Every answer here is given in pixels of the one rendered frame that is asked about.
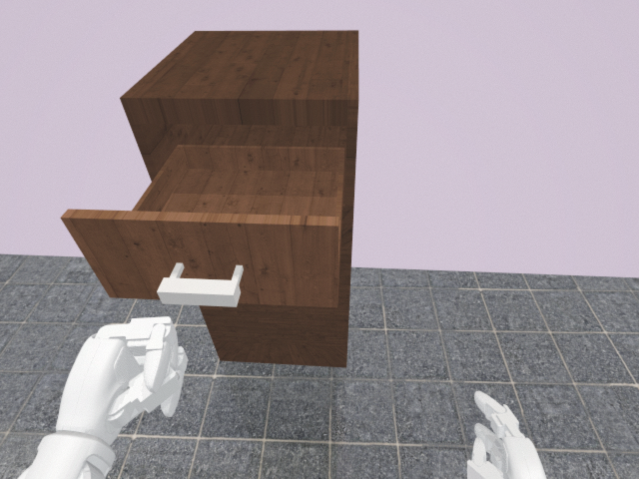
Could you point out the left robot forearm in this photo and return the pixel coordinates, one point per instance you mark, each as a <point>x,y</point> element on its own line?
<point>71,455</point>

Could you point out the robot left hand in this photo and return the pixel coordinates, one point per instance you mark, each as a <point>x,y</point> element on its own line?
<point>144,355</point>

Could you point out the drawer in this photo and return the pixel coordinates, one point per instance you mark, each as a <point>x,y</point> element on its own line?
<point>277,211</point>

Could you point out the cabinet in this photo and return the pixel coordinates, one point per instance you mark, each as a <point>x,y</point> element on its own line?
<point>260,88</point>

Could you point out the handle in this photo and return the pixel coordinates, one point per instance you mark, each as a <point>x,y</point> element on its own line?
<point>193,291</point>

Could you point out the robot right hand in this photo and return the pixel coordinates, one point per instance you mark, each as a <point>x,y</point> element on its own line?
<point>513,457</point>

